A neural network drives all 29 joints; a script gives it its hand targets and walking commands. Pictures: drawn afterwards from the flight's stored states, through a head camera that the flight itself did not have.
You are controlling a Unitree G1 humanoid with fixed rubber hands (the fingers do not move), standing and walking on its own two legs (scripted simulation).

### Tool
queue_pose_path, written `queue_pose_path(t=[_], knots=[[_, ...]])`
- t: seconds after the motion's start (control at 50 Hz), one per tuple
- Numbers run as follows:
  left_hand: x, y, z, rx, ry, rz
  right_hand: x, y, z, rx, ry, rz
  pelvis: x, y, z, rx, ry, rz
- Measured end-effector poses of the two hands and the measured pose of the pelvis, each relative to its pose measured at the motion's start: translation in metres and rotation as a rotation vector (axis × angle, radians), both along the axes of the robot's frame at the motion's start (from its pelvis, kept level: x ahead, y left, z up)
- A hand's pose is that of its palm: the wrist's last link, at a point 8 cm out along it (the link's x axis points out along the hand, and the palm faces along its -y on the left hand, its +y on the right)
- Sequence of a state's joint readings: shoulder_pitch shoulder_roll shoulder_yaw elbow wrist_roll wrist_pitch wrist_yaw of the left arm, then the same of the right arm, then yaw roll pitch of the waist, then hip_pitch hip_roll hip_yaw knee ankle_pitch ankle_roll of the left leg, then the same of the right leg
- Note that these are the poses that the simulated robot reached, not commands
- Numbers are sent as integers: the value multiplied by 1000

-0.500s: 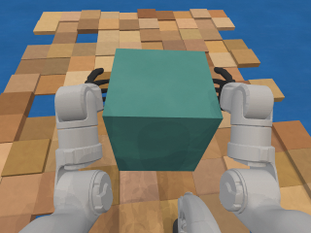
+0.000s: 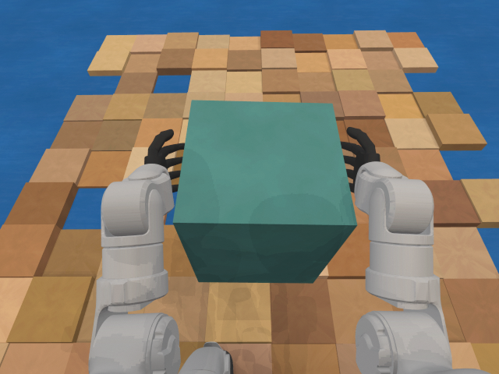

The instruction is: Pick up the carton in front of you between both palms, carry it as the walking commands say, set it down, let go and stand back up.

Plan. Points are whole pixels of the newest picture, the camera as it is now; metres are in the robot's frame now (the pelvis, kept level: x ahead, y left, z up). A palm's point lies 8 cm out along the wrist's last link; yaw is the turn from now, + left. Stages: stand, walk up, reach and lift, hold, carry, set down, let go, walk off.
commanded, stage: carry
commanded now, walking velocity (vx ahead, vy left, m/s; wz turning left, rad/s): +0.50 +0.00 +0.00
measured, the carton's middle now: (258, 201) +0.37 +0.01 +0.04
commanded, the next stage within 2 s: none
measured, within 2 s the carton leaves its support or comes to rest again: neither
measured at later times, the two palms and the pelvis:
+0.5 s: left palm (202, 57) +0.69 +0.13 +0.11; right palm (345, 56) +0.69 -0.17 +0.11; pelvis +0.32 -0.02 -0.02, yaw -1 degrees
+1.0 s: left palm out of the picture +0.99 +0.06 +0.18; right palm out of the picture +0.95 -0.23 +0.18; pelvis +0.61 -0.03 +0.03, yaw -2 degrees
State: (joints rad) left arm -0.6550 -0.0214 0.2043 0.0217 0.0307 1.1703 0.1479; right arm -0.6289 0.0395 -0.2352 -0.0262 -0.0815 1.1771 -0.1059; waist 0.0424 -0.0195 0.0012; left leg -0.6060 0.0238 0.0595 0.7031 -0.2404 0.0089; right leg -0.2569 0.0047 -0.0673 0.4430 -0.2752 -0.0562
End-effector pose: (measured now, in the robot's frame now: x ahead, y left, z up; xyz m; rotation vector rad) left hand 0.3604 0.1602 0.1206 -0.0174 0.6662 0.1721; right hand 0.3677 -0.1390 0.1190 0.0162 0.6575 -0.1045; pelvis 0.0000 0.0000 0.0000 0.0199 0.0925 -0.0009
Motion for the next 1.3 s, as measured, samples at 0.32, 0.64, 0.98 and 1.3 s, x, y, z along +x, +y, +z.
queue_pose_path(t=[0.32,0.64,0.98,1.3], knots=[[220,-19,39,-28,18,-119,185,-17,49,-57,19,-94,195,17,-6,-39,1,-11],[375,-20,-43,19,198,26,393,-19,-40,7,197,32,385,-30,5,-10,5,-16],[618,-93,50,-2,-47,-173,566,-90,53,-31,-45,-159,600,-31,33,-29,-3,-37],[804,-98,81,26,24,12,816,-97,85,17,24,21,794,-100,20,-1,-11,-18]])
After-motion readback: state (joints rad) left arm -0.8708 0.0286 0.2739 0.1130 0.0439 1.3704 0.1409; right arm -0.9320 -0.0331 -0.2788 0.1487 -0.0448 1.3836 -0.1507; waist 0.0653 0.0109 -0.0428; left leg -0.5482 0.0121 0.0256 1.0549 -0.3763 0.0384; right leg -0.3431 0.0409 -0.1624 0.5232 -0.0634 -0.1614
